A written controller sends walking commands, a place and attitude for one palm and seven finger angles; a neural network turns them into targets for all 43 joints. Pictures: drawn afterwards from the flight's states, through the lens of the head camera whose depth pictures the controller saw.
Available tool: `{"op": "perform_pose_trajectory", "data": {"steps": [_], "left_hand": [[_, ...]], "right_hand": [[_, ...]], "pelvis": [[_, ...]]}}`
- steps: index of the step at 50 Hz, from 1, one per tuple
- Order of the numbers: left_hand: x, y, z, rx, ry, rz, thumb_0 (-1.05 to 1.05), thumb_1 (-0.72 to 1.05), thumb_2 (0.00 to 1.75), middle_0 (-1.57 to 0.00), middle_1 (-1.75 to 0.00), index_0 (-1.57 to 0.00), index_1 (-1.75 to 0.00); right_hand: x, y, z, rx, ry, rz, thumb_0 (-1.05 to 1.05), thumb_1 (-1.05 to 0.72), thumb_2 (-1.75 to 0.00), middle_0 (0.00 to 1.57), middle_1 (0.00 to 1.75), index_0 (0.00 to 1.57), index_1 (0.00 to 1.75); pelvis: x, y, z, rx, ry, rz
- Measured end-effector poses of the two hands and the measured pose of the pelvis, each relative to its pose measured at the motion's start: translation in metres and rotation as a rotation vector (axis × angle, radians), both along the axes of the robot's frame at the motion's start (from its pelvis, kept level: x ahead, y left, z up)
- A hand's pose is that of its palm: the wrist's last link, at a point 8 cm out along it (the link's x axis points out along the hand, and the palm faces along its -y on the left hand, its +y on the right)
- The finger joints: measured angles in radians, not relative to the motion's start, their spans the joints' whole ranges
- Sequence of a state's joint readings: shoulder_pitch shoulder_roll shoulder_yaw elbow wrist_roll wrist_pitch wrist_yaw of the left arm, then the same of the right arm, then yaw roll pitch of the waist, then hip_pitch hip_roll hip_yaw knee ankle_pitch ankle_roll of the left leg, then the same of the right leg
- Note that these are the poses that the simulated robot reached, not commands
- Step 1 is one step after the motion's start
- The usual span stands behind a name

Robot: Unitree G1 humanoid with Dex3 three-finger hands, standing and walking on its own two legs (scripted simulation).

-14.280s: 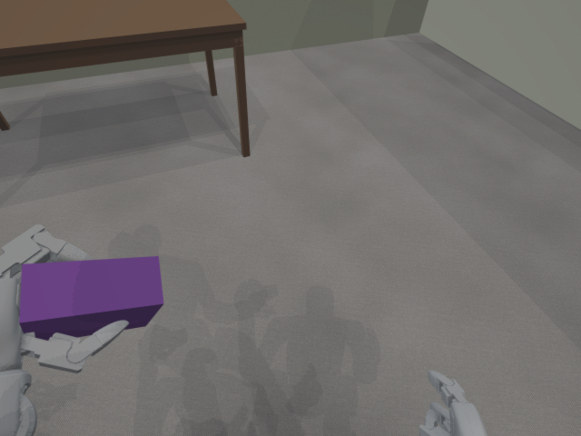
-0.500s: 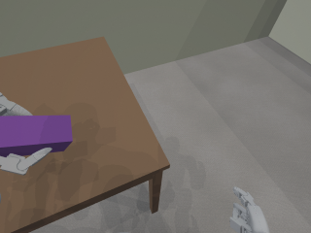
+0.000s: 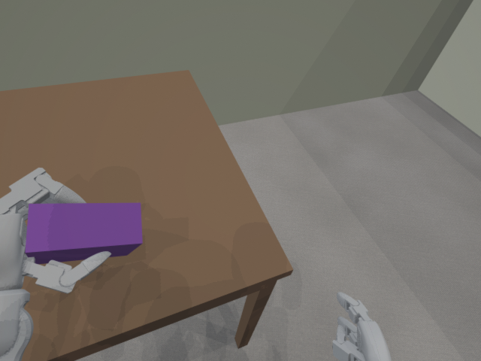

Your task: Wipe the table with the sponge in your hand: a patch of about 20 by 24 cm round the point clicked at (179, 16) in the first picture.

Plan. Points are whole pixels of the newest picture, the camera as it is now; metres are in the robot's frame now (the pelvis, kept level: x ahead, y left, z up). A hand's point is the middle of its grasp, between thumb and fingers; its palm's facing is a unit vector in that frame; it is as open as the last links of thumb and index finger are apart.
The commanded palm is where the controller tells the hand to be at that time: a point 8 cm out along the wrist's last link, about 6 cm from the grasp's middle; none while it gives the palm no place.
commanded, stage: come to a stop and stand still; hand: left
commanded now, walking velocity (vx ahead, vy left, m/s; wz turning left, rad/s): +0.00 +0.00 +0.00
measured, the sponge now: (102, 233) +0.23 +0.22 +0.13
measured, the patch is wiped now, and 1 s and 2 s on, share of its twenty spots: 0.00 0.00 0.00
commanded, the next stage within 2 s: look again from close up in 0.08 s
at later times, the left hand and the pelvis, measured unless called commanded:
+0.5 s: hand (93, 232) +0.22 +0.22 +0.15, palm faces +0.38 -0.85 -0.37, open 9.4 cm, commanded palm +0.17 +0.25 +0.18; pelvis +0.01 -0.03 +0.00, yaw +1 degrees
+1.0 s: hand (48, 192) +0.23 +0.26 +0.21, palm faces +0.52 -0.74 -0.43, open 9.4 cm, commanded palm +0.15 +0.25 +0.18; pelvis +0.00 -0.04 +0.00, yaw +2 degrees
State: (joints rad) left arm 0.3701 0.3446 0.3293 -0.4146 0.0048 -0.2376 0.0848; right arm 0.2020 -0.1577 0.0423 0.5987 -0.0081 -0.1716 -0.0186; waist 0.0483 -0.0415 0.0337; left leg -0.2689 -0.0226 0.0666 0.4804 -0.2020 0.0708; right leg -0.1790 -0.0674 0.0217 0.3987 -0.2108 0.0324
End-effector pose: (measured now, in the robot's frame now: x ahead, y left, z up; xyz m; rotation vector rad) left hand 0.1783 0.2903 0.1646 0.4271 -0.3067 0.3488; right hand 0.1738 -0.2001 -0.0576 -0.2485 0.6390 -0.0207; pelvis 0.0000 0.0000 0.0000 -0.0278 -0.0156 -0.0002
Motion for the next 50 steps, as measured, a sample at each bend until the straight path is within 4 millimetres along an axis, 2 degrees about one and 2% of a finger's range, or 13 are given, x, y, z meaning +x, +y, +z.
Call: {"op": "perform_pose_trajectory", "data": {"steps": [3, 5, 11, 14, 20, 24, 27, 32, 36, 41, 43, 47, 50], "left_hand": [[0.006, -0.001, -0.011, -0.008, 0.057, -0.005, 0.0, -0.43, 1.02, -0.81, -1.37, -0.8, -1.37], [0.007, -0.001, -0.009, 0.0, 0.059, -0.01, 0.0, -0.43, 1.02, -0.81, -1.37, -0.8, -1.37], [0.003, -0.011, 0.018, 0.068, -0.031, -0.031, 0.0, -0.43, 1.02, -0.81, -1.37, -0.8, -1.37], [0.001, -0.013, 0.025, 0.088, -0.045, -0.023, 0.0, -0.43, 1.02, -0.81, -1.37, -0.8, -1.37], [0.003, -0.016, 0.01, 0.044, 0.038, 0.027, 0.0, -0.43, 1.02, -0.81, -1.37, -0.8, -1.38], [0.006, -0.026, -0.001, 0.0, 0.081, 0.029, 0.0, -0.43, 1.02, -0.81, -1.37, -0.8, -1.38], [0.006, -0.036, 0.0, -0.006, 0.075, 0.006, 0.0, -0.43, 1.02, -0.81, -1.37, -0.8, -1.38], [0.003, -0.043, 0.014, 0.029, 0.03, -0.018, 0.0, -0.43, 1.02, -0.81, -1.37, -0.8, -1.38], [0.001, -0.037, 0.017, 0.046, 0.033, 0.003, 0.0, -0.43, 1.02, -0.8, -1.38, -0.8, -1.38], [-0.001, -0.03, 0.006, 0.017, 0.078, 0.037, 0.0, -0.43, 1.02, -0.8, -1.38, -0.8, -1.38], [0.006, -0.024, 0.017, 0.088, 0.041, 0.018, 0.0, -0.43, 1.02, -0.81, -1.38, -0.8, -1.38], [0.013, 0.0, 0.049, 0.184, -0.111, 0.095, 0.0, -0.44, 1.02, -0.81, -1.37, -0.8, -1.38], [0.011, 0.002, 0.053, 0.18, -0.132, 0.102, 0.0, -0.43, 1.02, -0.8, -1.38, -0.8, -1.38]], "right_hand": [[0.001, -0.002, 0.002, -0.007, 0.004, -0.01, 0.02, -0.9, -0.9, 0.2, 0.3, 0.2, 0.3], [0.001, -0.005, 0.003, -0.016, 0.008, -0.014, 0.02, -0.9, -0.9, 0.2, 0.3, 0.2, 0.3], [0.0, -0.02, 0.003, -0.039, 0.024, -0.022, 0.02, -0.9, -0.9, 0.2, 0.3, 0.2, 0.3], [-0.001, -0.029, 0.001, -0.037, 0.035, -0.036, 0.02, -0.91, -0.9, 0.2, 0.3, 0.2, 0.3], [-0.003, -0.045, -0.005, -0.024, 0.048, -0.074, 0.02, -0.91, -0.9, 0.2, 0.3, 0.2, 0.3], [-0.004, -0.053, -0.005, -0.025, 0.048, -0.088, 0.02, -0.91, -0.9, 0.2, 0.3, 0.2, 0.3], [-0.004, -0.058, -0.004, -0.028, 0.04, -0.094, 0.02, -0.91, -0.9, 0.2, 0.3, 0.2, 0.3], [-0.003, -0.064, 0.0, -0.029, 0.022, -0.102, 0.02, -0.91, -0.9, 0.2, 0.3, 0.2, 0.3], [-0.003, -0.066, -0.001, -0.024, 0.019, -0.109, 0.02, -0.91, -0.9, 0.2, 0.3, 0.2, 0.3], [-0.005, -0.064, -0.003, -0.021, 0.032, -0.112, 0.02, -0.91, -0.9, 0.2, 0.3, 0.2, 0.3], [-0.007, -0.059, -0.005, -0.038, 0.038, -0.086, 0.02, -0.91, -0.9, 0.2, 0.3, 0.2, 0.3], [-0.009, -0.051, -0.014, -0.025, 0.066, 0.001, 0.02, -0.91, -0.9, 0.2, 0.3, 0.2, 0.3], [-0.008, -0.05, -0.016, 0.0, 0.07, 0.018, 0.02, -0.91, -0.9, 0.2, 0.3, 0.2, 0.3]], "pelvis": [[0.001, -0.002, 0.0, 0.002, -0.003, 0.003], [0.001, -0.004, 0.001, 0.001, -0.005, 0.008], [0.004, -0.011, 0.001, -0.002, -0.002, 0.017], [0.006, -0.014, 0.002, 0.0, 0.001, 0.016], [0.01, -0.021, 0.003, 0.003, 0.0, 0.011], [0.011, -0.027, 0.003, 0.004, -0.006, 0.012], [0.01, -0.031, 0.003, 0.004, -0.01, 0.014], [0.009, -0.035, 0.003, 0.002, -0.012, 0.014], [0.008, -0.035, 0.003, 0.001, -0.007, 0.009], [0.007, -0.033, 0.003, 0.003, -0.006, 0.006], [0.004, -0.035, 0.001, 0.002, -0.015, 0.03], [0.0, -0.041, -0.002, 0.01, -0.001, 0.047], [0.004, -0.04, -0.002, 0.005, 0.025, 0.036]]}}
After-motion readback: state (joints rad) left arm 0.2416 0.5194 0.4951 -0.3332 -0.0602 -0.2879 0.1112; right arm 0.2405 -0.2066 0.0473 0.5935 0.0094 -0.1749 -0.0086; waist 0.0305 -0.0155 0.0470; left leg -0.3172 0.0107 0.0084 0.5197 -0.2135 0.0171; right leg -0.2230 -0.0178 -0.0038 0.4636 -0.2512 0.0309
